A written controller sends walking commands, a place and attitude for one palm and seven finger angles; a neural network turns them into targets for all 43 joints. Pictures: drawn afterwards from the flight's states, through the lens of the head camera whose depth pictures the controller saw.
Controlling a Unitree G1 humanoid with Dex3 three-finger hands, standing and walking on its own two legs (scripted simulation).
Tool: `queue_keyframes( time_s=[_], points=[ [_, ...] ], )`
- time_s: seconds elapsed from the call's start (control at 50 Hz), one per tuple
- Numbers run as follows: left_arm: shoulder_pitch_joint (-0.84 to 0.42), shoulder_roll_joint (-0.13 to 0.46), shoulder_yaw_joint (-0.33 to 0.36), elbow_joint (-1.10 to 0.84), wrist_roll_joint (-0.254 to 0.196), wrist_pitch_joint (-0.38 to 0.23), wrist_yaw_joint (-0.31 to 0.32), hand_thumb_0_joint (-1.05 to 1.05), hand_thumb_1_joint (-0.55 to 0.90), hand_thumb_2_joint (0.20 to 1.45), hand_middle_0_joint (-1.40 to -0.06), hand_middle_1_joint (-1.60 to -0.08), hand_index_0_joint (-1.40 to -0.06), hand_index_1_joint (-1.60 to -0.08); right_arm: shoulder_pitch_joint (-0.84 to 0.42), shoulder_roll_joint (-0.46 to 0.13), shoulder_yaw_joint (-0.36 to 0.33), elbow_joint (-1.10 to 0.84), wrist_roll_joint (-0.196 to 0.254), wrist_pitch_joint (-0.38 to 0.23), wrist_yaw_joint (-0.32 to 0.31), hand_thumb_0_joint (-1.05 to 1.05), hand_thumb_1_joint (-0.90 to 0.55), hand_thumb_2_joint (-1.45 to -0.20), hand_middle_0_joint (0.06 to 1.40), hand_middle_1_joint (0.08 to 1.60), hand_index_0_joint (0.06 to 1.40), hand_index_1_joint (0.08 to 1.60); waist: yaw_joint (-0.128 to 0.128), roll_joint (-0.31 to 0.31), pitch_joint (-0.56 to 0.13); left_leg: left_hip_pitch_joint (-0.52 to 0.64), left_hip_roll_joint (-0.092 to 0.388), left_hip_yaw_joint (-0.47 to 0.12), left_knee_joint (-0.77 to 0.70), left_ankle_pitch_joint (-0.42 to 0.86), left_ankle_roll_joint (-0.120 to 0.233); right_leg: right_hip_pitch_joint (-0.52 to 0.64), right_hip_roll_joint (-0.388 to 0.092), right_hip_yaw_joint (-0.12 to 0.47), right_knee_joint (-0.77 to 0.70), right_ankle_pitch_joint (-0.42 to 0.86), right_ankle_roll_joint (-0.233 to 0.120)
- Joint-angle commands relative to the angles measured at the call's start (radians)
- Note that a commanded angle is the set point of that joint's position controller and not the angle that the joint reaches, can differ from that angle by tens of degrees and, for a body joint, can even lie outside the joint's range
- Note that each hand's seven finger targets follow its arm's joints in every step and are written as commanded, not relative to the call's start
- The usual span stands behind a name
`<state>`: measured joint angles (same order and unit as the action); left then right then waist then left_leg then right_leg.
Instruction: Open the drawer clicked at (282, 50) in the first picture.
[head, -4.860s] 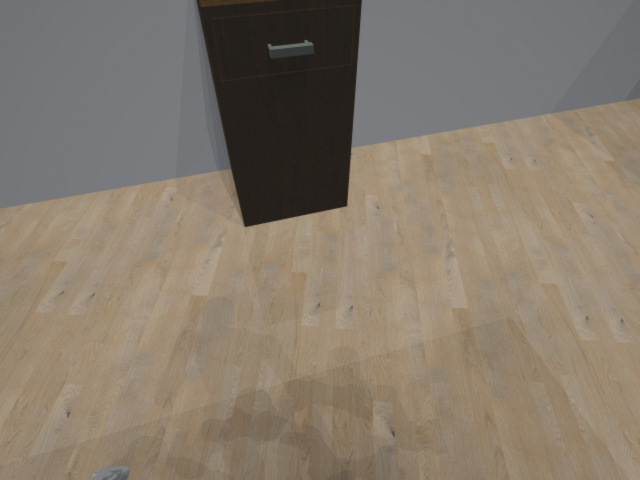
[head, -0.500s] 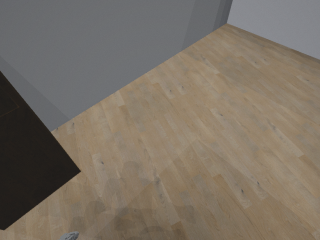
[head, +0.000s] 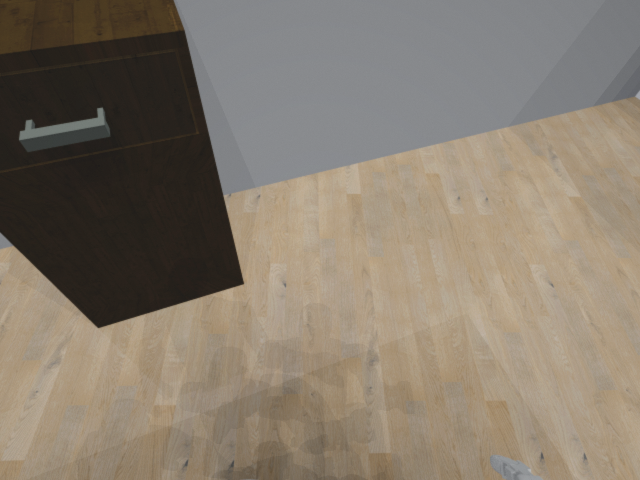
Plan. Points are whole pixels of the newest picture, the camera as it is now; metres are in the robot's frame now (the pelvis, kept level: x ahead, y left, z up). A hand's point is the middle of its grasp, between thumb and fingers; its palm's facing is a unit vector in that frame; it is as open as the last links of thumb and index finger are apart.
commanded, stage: turn to face it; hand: left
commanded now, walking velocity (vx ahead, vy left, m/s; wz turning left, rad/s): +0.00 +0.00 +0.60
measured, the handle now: (66, 126) +0.64 +0.52 +0.01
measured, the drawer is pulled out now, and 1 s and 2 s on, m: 0.00 0.00 0.00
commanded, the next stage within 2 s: take the last steps up to it in 0.56 s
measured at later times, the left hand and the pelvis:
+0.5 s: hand out of the picture +0.05 +0.18 -0.12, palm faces +0.24 -0.93 -0.29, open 7.4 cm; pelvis +0.00 -0.04 +0.01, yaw +15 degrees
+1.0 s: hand out of the picture -0.08 +0.20 -0.16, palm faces +0.41 -0.89 -0.19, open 7.4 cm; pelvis +0.00 +0.02 +0.02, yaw +22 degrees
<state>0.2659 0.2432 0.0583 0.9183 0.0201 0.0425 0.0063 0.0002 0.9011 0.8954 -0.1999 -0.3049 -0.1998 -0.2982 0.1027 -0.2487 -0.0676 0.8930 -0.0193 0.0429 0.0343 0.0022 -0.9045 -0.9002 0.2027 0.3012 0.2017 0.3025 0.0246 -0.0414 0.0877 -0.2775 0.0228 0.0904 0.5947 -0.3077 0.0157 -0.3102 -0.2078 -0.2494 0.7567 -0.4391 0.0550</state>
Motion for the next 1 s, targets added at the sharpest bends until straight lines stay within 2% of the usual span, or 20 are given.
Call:
queue_keyframes(
  time_s=[0.0,0.04,0.08,0.22,0.3,0.32,0.34,0.36,0.4,0.42,0.46,0.64,0.7,0.74,0.76,0.78,0.8,0.82,0.88,0.98],
  points=[
    [-0.131,0.091,0.035,-0.136,-0.003,-0.008,0.014,0.000,0.900,0.900,-0.200,-0.300,-0.200,-0.300,0.168,-0.257,-0.060,-0.013,0.001,-0.026,-0.040,0.000,-0.900,-0.900,0.200,0.300,0.200,0.300,-0.104,0.298,-0.157,0.243,0.340,-0.398,-0.224,0.592,0.190,-0.331,0.057,0.212,0.404,-0.137,0.037],
    [-0.094,0.103,0.041,-0.102,-0.005,-0.010,0.003,0.000,0.900,0.900,-0.200,-0.300,-0.200,-0.300,0.052,-0.198,-0.040,-0.045,-0.001,-0.030,-0.041,0.000,-0.900,-0.900,0.200,0.300,0.200,0.300,-0.047,0.210,-0.108,0.144,0.243,-0.291,-0.235,0.501,0.141,-0.276,0.065,0.225,0.407,-0.005,0.039],
    [-0.063,0.101,0.040,-0.087,-0.006,-0.008,0.001,0.000,0.900,0.900,-0.200,-0.300,-0.200,-0.300,0.032,-0.185,-0.035,-0.054,0.000,-0.033,-0.039,0.000,-0.900,-0.900,0.200,0.300,0.200,0.300,-0.033,0.205,-0.106,0.114,0.201,-0.262,-0.244,0.476,0.127,-0.227,0.084,0.221,0.360,0.031,0.042],
    [-0.116,0.082,0.026,-0.121,-0.011,-0.015,0.009,0.000,0.900,0.900,-0.200,-0.300,-0.200,-0.300,0.085,-0.190,-0.045,-0.042,-0.005,-0.023,-0.036,0.000,-0.900,-0.900,0.200,0.300,0.200,0.300,-0.061,0.198,-0.132,0.137,0.198,-0.364,-0.218,0.476,0.157,-0.134,0.147,0.216,0.100,-0.008,0.036],
    [-0.010,0.082,0.023,-0.100,-0.017,-0.031,0.016,0.000,0.900,0.900,-0.200,-0.300,-0.200,-0.300,0.045,-0.181,-0.046,-0.055,-0.001,-0.016,-0.035,0.000,-0.900,-0.900,0.200,0.300,0.200,0.300,-0.008,0.189,-0.161,0.035,0.154,-0.376,-0.120,0.477,0.113,0.096,0.184,0.194,-0.210,0.156,0.019],
    [0.030,0.114,0.031,-0.090,-0.012,-0.043,0.020,0.000,0.900,0.900,-0.200,-0.300,-0.200,-0.300,0.042,-0.154,-0.044,-0.058,0.007,-0.017,-0.031,0.000,-0.900,-0.900,0.200,0.300,0.200,0.300,0.015,0.116,-0.165,-0.053,0.107,-0.344,-0.046,0.358,0.066,0.218,0.138,0.233,-0.356,0.254,0.011],
    [0.060,0.206,0.047,-0.088,0.006,-0.056,0.029,0.000,0.900,0.900,-0.200,-0.300,-0.200,-0.300,0.078,-0.078,-0.030,-0.072,0.016,-0.019,-0.026,0.000,-0.900,-0.900,0.200,0.300,0.200,0.300,0.018,-0.162,-0.187,-0.241,-0.032,-0.193,0.173,0.025,-0.020,0.359,-0.116,0.485,-0.454,0.367,-0.064],
    [0.051,0.255,0.045,-0.101,0.005,-0.050,0.027,0.000,0.900,0.900,-0.200,-0.300,-0.200,-0.300,0.066,-0.075,-0.034,-0.090,0.009,-0.014,-0.028,0.000,-0.900,-0.900,0.200,0.300,0.200,0.300,0.020,-0.234,-0.162,-0.278,-0.079,-0.148,0.377,-0.299,-0.047,0.247,-0.288,0.594,-0.467,0.464,-0.175],
    [-0.042,0.188,0.037,-0.114,-0.001,-0.049,0.029,0.000,0.900,0.900,-0.200,-0.300,-0.200,-0.300,0.066,-0.101,-0.045,-0.047,0.000,0.011,-0.023,0.000,-0.900,-0.900,0.200,0.300,0.200,0.300,-0.015,-0.186,-0.069,-0.262,-0.033,-0.195,0.602,-0.196,-0.042,0.071,-0.195,0.525,-0.510,0.260,-0.185],
    [-0.098,0.153,0.029,-0.124,-0.002,-0.046,0.031,0.000,0.900,0.900,-0.200,-0.300,-0.200,-0.300,0.089,-0.100,-0.044,-0.025,-0.001,0.014,-0.017,0.000,-0.900,-0.900,0.200,0.300,0.200,0.300,-0.043,-0.126,-0.042,-0.263,-0.011,-0.182,0.630,-0.127,-0.048,0.049,-0.149,0.436,-0.498,0.245,-0.166],
    [-0.110,0.116,0.017,-0.123,0.000,-0.054,0.028,0.000,0.900,0.900,-0.200,-0.300,-0.200,-0.300,0.116,-0.079,-0.034,0.004,-0.003,0.013,-0.011,0.000,-0.900,-0.900,0.200,0.300,0.200,0.300,-0.052,-0.138,-0.042,-0.258,-0.004,-0.142,0.626,-0.045,-0.067,0.083,-0.084,0.306,-0.470,0.340,-0.145],
    [0.055,0.157,0.031,-0.017,0.013,-0.053,0.029,0.000,0.900,0.900,-0.200,-0.300,-0.200,-0.300,0.014,-0.030,0.000,0.012,0.012,0.001,-0.022,0.000,-0.900,-0.900,0.200,0.300,0.200,0.300,0.028,-0.158,-0.102,-0.148,-0.002,-0.047,0.233,-0.163,-0.075,0.249,-0.125,0.258,-0.395,0.662,-0.203],
    [0.064,0.161,0.034,0.015,0.011,-0.053,0.024,0.000,0.900,0.900,-0.200,-0.300,-0.200,-0.300,0.051,-0.021,0.012,0.027,0.010,-0.016,-0.024,0.000,-0.900,-0.900,0.200,0.300,0.200,0.300,0.023,-0.158,-0.136,-0.052,-0.010,-0.012,0.074,-0.130,-0.058,0.245,-0.130,0.267,-0.401,0.488,-0.184],
    [0.027,0.150,0.033,0.028,0.005,-0.048,0.018,0.000,0.900,0.900,-0.200,-0.300,-0.200,-0.300,0.138,-0.026,0.015,0.058,0.003,-0.033,-0.026,0.000,-0.900,-0.900,0.200,0.300,0.200,0.300,-0.025,-0.125,-0.120,0.128,-0.009,0.023,-0.129,-0.024,-0.039,0.104,-0.096,0.225,-0.370,0.177,-0.135],
    [0.019,0.118,0.026,0.024,-0.004,-0.043,0.011,0.000,0.900,0.900,-0.200,-0.300,-0.200,-0.300,0.192,-0.065,0.006,0.075,0.001,-0.045,-0.028,0.000,-0.900,-0.900,0.200,0.300,0.200,0.300,-0.054,0.002,-0.120,0.260,0.036,-0.045,-0.233,-0.012,-0.017,-0.025,-0.042,0.169,-0.272,0.037,-0.088],
    [0.014,0.049,0.014,0.002,-0.007,-0.040,0.000,0.000,0.900,0.900,-0.200,-0.300,-0.200,-0.300,0.256,-0.158,-0.015,0.090,-0.012,-0.050,-0.033,0.000,-0.900,-0.900,0.200,0.300,0.200,0.300,-0.083,0.291,-0.098,0.347,0.256,-0.347,-0.318,-0.095,0.070,-0.234,0.085,0.069,-0.047,-0.090,-0.027],
    [-0.051,0.028,-0.002,-0.036,0.003,-0.045,-0.002,0.000,0.900,0.900,-0.200,-0.300,-0.200,-0.300,0.320,-0.202,-0.019,0.096,-0.012,-0.047,-0.039,0.000,-0.900,-0.900,0.200,0.300,0.200,0.300,-0.112,0.331,-0.044,0.314,0.377,-0.513,-0.400,-0.104,0.164,-0.348,0.138,0.095,0.128,-0.176,-0.023],
    [-0.101,0.041,0.000,-0.032,0.014,-0.041,0.002,0.000,0.900,0.900,-0.200,-0.300,-0.200,-0.300,0.316,-0.185,-0.017,0.112,-0.012,-0.051,-0.048,0.000,-0.900,-0.900,0.200,0.300,0.200,0.300,-0.119,0.348,-0.021,0.256,0.377,-0.520,-0.427,-0.192,0.179,-0.365,0.114,0.172,0.242,-0.162,-0.033],
    [-0.054,0.037,0.000,0.037,0.011,-0.050,-0.023,0.000,0.900,0.900,-0.200,-0.300,-0.200,-0.300,0.219,-0.081,0.017,0.095,-0.003,-0.074,-0.059,0.000,-0.900,-0.900,0.200,0.300,0.200,0.300,-0.051,0.178,0.069,0.155,0.260,-0.341,-0.449,-0.076,0.147,-0.335,0.086,0.209,0.330,0.072,-0.031],
    [-0.014,0.017,-0.008,0.073,0.007,-0.046,-0.023,0.000,0.900,0.900,-0.200,-0.300,-0.200,-0.300,0.282,-0.061,0.016,0.135,0.008,-0.101,-0.064,0.000,-0.900,-0.900,0.200,0.300,0.200,0.300,-0.032,0.138,0.025,0.234,0.230,-0.223,-0.432,0.203,0.160,-0.327,0.083,0.197,0.278,0.170,-0.003]
  ],
)
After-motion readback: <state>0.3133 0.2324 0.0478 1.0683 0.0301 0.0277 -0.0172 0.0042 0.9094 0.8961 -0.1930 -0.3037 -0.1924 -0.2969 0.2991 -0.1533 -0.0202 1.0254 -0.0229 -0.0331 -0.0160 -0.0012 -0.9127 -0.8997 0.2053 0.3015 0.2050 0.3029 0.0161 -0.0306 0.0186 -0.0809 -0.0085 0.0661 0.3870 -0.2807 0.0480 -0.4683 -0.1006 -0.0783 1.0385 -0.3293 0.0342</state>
